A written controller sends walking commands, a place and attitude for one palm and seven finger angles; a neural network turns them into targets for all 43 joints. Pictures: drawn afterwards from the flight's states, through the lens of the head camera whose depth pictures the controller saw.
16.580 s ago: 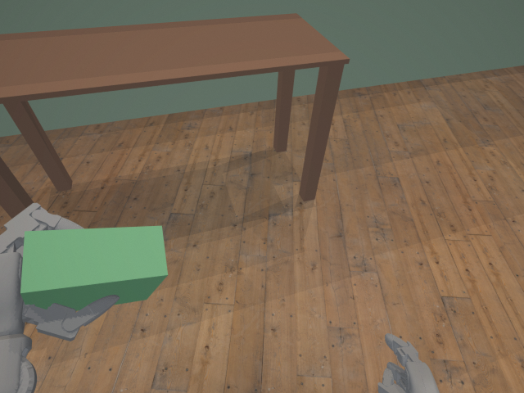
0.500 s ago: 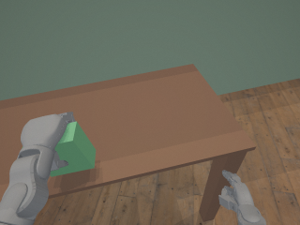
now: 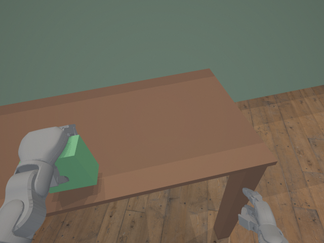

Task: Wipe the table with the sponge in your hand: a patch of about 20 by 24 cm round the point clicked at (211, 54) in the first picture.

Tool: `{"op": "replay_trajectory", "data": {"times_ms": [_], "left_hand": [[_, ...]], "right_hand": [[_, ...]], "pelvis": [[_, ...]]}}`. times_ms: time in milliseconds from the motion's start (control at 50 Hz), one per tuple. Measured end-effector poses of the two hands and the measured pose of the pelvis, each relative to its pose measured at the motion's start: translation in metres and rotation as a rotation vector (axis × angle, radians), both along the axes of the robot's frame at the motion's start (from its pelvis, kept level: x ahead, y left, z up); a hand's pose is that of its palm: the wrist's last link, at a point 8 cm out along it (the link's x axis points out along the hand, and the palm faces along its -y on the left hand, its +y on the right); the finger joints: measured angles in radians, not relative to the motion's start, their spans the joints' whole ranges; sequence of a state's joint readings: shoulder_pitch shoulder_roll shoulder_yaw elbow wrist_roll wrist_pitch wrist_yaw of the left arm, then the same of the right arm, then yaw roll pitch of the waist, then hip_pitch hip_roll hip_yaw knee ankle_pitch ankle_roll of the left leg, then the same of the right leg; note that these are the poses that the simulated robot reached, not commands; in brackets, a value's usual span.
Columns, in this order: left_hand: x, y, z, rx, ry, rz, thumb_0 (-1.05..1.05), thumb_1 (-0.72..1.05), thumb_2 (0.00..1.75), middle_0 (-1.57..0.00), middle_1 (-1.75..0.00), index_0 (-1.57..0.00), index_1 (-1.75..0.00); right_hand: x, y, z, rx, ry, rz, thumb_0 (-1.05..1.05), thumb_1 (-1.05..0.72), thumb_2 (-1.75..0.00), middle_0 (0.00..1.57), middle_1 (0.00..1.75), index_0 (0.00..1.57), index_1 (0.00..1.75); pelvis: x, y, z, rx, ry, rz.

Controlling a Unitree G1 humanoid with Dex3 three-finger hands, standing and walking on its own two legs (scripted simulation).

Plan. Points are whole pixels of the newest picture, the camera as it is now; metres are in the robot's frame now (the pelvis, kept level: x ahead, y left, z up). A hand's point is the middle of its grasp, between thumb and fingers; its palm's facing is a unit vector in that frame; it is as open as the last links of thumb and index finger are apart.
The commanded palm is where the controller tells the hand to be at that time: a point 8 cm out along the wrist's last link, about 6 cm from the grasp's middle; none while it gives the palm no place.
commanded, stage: move the sponge above the wiping area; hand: left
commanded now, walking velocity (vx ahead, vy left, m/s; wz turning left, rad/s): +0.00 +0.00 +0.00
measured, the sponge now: (68, 170) +0.24 +0.29 +0.07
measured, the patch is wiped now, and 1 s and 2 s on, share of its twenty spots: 0.00 0.00 0.00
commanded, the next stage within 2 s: lower the sponge onto the table in 0.92 s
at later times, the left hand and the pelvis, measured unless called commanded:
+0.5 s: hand (56, 157) +0.24 +0.30 +0.12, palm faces +0.03 -0.06 -1.00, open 10.1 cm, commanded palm +0.21 +0.29 +0.19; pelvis +0.00 +0.01 +0.00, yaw +0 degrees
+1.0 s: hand (63, 156) +0.24 +0.28 +0.12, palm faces +0.04 -0.07 -1.00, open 10.1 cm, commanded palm +0.21 +0.28 +0.19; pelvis +0.00 +0.00 +0.00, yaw +0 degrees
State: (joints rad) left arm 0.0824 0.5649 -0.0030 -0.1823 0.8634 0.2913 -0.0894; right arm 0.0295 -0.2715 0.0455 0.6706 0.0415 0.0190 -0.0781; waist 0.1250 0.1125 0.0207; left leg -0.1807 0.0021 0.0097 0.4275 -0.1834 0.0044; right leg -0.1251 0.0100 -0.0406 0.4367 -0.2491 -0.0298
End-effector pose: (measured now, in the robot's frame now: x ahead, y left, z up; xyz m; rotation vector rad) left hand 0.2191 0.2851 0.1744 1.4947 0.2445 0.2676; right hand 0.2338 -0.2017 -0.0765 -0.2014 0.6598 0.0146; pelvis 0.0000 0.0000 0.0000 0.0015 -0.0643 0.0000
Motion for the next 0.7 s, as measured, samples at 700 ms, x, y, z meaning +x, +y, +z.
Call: {"op": "replay_trajectory", "data": {"times_ms": [700], "left_hand": [[0.011, -0.004, 0.002, -0.001, -0.036, -0.017, -0.01, -0.49, 1.03, -0.73, -1.34, -0.74, -1.34]], "right_hand": [[-0.001, 0.011, 0.003, 0.01, -0.004, -0.008, 0.01, -0.9, -0.9, 0.2, 0.3, 0.19, 0.3]], "pelvis": [[-0.003, 0.008, 0.002, -0.001, -0.001, -0.002]]}}
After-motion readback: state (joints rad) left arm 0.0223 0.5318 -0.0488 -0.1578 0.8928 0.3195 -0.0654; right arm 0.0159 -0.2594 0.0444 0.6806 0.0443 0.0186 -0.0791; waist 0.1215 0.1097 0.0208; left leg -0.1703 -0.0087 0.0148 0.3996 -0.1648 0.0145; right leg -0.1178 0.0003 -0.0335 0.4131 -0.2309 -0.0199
